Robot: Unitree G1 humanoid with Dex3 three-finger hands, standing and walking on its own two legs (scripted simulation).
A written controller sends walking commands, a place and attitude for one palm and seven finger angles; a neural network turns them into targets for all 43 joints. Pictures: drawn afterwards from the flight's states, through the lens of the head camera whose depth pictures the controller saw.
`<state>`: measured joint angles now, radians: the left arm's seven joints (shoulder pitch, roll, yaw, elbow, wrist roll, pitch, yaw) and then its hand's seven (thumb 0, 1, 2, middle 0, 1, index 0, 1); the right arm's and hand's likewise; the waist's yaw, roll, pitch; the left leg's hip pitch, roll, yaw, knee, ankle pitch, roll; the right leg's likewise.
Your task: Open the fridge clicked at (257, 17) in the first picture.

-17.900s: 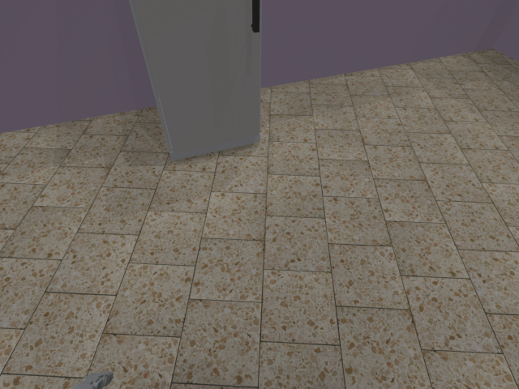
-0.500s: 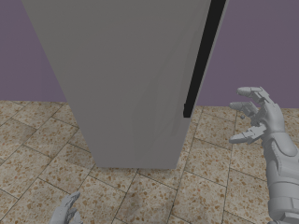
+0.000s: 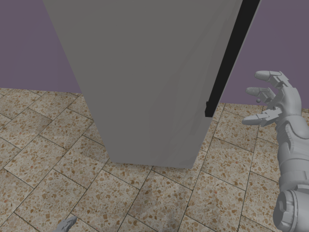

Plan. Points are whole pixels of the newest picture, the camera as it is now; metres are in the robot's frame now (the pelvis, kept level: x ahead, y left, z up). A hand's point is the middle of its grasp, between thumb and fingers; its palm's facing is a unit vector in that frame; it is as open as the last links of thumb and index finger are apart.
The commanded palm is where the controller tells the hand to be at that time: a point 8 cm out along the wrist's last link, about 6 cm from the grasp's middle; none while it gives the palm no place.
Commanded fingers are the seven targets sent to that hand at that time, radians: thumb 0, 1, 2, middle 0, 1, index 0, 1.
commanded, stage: move the hooked fingers beside the handle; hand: right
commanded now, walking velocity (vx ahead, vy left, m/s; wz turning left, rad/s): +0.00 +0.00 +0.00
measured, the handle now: (226, 57) +0.54 -0.12 +0.17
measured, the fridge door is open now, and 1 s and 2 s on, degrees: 0 0 0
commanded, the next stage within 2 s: feel for the door with the fingertips in 1.14 s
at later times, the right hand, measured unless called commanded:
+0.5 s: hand (253, 93) +0.48 -0.20 +0.11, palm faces -0.01 +1.00 +0.01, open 14.0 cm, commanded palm +0.45 -0.25 +0.11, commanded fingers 0.00 0.50 -0.30 0.30 1.20 0.30 1.20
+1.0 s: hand (250, 94) +0.47 -0.19 +0.11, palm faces +0.00 +1.00 +0.00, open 14.0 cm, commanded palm +0.44 -0.24 +0.11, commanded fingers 0.00 0.50 -0.30 0.30 1.20 0.30 1.20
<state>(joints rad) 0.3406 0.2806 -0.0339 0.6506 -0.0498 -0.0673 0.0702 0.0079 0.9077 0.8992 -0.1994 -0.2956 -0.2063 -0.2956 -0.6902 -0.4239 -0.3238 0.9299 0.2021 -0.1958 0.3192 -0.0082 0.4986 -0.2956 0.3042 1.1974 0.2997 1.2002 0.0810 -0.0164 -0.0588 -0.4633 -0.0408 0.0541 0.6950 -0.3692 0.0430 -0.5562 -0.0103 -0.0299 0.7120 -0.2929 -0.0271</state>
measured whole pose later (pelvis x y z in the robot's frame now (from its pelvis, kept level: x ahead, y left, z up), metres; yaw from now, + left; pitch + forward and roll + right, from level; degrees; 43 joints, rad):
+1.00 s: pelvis +0.00 -0.01 -0.01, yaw +1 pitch +11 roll +2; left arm 0.37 0.26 -0.02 0.62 -0.03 0.00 0.03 0.00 0.91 0.90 -0.20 -0.30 -0.21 -0.30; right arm -0.78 -0.40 -0.32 1.03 0.13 -0.29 0.22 -0.01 0.50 -0.30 0.30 1.20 0.30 1.20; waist 0.10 -0.02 -0.09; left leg -0.56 -0.04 0.04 0.76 -0.40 0.03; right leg -0.66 -0.01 -0.04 0.80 -0.33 -0.04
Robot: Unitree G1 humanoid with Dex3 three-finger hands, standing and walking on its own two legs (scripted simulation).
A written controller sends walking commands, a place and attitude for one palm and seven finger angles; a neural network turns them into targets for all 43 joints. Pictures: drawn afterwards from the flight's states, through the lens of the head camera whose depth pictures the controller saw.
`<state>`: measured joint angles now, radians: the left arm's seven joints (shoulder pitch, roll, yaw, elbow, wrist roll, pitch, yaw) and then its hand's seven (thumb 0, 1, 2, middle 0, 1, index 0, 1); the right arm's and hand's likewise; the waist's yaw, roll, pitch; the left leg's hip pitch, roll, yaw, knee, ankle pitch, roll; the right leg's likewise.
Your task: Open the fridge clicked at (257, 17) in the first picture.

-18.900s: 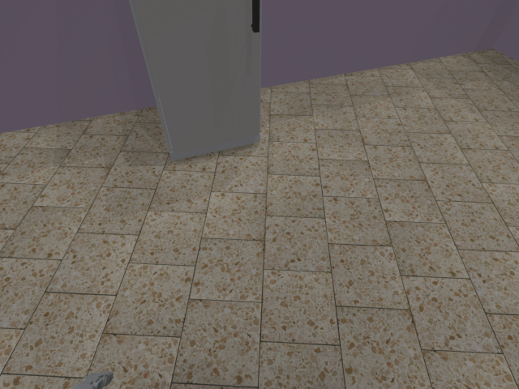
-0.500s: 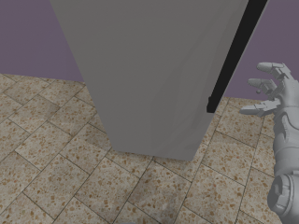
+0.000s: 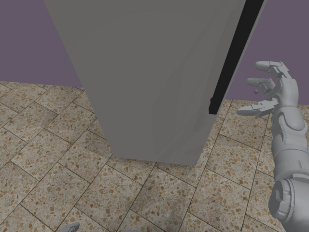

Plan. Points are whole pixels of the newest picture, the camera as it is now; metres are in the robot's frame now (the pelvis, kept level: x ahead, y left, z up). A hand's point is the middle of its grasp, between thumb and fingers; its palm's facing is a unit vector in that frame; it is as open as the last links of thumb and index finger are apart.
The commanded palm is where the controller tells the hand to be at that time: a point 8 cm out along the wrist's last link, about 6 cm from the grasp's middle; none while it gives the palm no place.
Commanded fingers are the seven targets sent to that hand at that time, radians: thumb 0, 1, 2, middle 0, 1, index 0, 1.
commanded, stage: move the hooked fingers beside the handle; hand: right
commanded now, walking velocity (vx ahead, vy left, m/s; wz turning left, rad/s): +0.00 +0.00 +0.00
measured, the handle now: (232, 51) +0.54 -0.11 +0.18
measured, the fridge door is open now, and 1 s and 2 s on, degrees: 0 0 0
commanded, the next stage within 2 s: feel for the door with the fingertips in 0.14 s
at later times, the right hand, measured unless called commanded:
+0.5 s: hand (243, 89) +0.47 -0.16 +0.12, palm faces -0.04 +1.00 +0.02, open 14.0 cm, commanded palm +0.44 -0.21 +0.12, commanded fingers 0.00 0.50 -0.30 0.30 1.20 0.30 1.20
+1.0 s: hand (243, 85) +0.48 -0.15 +0.13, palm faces -0.02 +1.00 -0.01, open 14.0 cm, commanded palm +0.46 -0.20 +0.12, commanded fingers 0.00 0.50 -0.30 0.30 1.20 0.30 1.20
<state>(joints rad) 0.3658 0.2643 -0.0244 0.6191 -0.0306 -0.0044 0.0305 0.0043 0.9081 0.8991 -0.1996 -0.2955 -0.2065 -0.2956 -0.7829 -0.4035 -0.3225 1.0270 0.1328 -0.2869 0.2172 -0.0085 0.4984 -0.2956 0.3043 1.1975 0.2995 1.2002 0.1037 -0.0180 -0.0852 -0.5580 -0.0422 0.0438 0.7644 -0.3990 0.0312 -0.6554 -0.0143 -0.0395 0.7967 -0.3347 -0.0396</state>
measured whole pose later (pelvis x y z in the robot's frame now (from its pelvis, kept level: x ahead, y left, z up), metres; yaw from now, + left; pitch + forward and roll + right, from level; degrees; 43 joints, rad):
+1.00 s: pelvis +0.00 +0.01 +0.00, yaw -1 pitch +12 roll +1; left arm 0.38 0.27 -0.01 0.66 -0.03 0.00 0.03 0.00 0.91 0.90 -0.20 -0.30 -0.21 -0.30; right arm -0.87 -0.40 -0.27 1.11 0.15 -0.28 0.21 -0.01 0.50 -0.30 0.30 1.20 0.30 1.20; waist 0.11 -0.03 -0.09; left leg -0.57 -0.05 0.06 0.76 -0.40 0.05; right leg -0.67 -0.02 -0.02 0.79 -0.33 -0.02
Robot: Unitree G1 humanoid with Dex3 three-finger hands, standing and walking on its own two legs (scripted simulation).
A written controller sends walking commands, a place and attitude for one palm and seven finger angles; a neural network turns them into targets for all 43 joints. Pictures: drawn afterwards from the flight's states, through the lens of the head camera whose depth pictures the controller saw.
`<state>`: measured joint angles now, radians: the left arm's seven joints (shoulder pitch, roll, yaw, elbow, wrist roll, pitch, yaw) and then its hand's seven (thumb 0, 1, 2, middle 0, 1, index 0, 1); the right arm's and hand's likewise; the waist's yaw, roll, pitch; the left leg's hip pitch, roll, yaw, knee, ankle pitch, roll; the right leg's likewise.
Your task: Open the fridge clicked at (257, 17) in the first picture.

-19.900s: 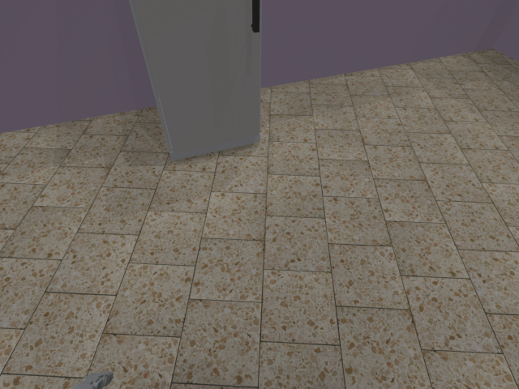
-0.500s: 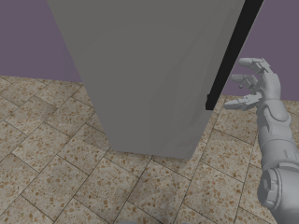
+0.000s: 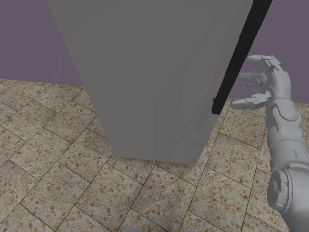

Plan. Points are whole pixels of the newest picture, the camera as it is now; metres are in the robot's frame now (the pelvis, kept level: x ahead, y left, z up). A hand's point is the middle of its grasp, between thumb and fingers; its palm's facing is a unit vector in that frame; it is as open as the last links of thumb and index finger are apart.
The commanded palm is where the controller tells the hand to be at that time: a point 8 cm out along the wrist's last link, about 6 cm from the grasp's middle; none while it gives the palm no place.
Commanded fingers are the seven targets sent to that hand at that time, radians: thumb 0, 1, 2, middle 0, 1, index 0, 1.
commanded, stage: feel for the door with the fingertips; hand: right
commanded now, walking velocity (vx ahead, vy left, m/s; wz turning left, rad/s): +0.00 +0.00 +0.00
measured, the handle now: (237, 51) +0.53 -0.12 +0.18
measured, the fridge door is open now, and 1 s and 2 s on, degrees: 0 0 0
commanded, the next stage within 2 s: slide the fingers in behind the handle in 0.16 s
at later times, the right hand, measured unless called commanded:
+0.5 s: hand (246, 81) +0.49 -0.16 +0.13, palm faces -0.03 +1.00 +0.01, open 13.6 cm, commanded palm +0.47 -0.21 +0.12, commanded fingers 0.00 0.50 -0.30 0.30 1.20 0.30 1.20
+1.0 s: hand (237, 83) +0.49 -0.13 +0.12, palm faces -0.02 +1.00 -0.02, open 13.9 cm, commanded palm +0.47 -0.18 +0.12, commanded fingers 0.00 0.50 -0.30 0.30 1.20 0.30 1.20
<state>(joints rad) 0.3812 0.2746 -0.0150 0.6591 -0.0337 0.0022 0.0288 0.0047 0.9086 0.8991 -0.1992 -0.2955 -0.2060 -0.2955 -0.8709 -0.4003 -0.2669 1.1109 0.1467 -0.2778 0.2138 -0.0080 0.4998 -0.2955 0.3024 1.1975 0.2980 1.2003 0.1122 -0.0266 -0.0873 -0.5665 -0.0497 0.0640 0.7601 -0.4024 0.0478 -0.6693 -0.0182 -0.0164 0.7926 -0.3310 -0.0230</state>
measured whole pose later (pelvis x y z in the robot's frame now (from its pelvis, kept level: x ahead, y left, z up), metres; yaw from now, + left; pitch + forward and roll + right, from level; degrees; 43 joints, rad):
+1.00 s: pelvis +0.00 -0.01 +0.00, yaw +0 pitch +13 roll +2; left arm 0.39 0.26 -0.01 0.66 -0.01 -0.01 0.00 0.00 0.91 0.90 -0.20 -0.30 -0.21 -0.30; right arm -0.88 -0.32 -0.24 1.10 0.11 -0.31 0.09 -0.01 0.50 -0.30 0.32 1.21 0.31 1.22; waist 0.12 -0.04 -0.10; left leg -0.60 -0.04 0.05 0.79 -0.41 0.04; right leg -0.70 -0.01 -0.03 0.82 -0.35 -0.03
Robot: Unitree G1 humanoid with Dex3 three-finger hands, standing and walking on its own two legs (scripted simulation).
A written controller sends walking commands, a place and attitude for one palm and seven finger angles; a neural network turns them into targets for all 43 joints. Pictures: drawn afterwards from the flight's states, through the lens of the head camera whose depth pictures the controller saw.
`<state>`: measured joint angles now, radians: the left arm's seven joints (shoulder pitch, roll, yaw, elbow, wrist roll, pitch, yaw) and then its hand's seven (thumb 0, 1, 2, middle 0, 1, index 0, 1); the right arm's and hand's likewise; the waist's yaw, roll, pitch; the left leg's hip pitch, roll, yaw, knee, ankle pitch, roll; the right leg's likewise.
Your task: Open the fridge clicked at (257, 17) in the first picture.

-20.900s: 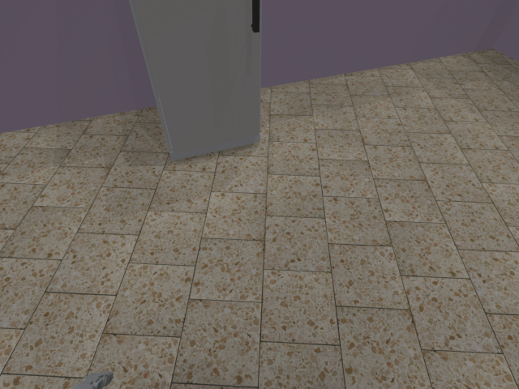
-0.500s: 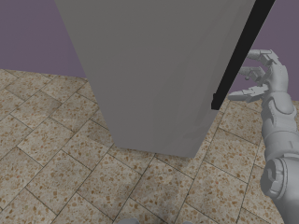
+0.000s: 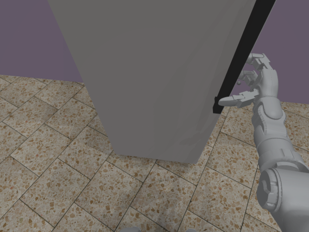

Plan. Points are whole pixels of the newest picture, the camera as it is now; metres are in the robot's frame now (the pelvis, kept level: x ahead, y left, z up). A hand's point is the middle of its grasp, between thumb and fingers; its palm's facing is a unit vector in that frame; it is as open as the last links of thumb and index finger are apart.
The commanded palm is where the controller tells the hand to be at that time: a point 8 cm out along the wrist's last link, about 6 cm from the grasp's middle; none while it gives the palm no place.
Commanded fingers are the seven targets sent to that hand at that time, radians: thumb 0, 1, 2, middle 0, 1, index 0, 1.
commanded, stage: slide the fingers in behind the handle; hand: right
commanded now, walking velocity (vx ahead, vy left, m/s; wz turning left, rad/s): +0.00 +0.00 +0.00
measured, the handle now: (240, 49) +0.53 -0.11 +0.19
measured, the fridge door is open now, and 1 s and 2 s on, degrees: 0 0 0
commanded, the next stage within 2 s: grip the handle and tug to test in 1.08 s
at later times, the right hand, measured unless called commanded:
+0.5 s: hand (230, 81) +0.48 -0.11 +0.13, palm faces -0.01 +1.00 -0.02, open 13.9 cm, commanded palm +0.45 -0.16 +0.13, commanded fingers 0.00 0.50 -0.30 0.30 1.20 0.30 1.20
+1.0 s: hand (230, 80) +0.49 -0.11 +0.13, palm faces -0.02 +1.00 +0.00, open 13.9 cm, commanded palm +0.46 -0.16 +0.13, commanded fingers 0.00 0.50 -0.30 0.30 1.20 0.30 1.20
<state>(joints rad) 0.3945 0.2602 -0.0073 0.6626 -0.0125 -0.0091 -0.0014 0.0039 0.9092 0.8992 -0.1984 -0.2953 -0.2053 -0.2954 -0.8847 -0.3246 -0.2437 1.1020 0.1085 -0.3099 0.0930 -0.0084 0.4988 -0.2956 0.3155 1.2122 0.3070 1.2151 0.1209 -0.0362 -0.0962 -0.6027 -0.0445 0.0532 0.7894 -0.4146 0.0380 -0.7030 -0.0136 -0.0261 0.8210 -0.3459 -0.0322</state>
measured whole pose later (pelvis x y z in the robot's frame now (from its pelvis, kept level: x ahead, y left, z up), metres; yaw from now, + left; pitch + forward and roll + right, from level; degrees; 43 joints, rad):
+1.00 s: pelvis +0.00 +0.01 +0.00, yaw +0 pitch +13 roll +1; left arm 0.40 0.26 0.00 0.67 -0.02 0.00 0.00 0.00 0.91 0.90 -0.20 -0.30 -0.20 -0.30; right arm -0.88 -0.30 -0.24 1.10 0.12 -0.32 0.09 -0.01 0.50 -0.30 0.32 1.21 0.31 1.21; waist 0.12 -0.04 -0.10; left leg -0.58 -0.05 0.05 0.77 -0.41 0.05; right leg -0.67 -0.02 -0.02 0.78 -0.33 -0.02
